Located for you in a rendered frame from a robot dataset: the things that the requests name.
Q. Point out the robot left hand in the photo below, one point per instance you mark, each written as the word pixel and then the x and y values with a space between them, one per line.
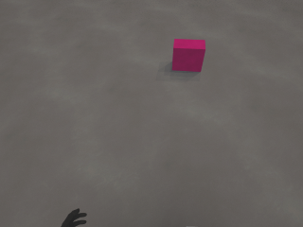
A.
pixel 75 214

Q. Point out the carton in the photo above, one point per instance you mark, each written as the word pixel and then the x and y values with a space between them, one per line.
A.
pixel 188 55

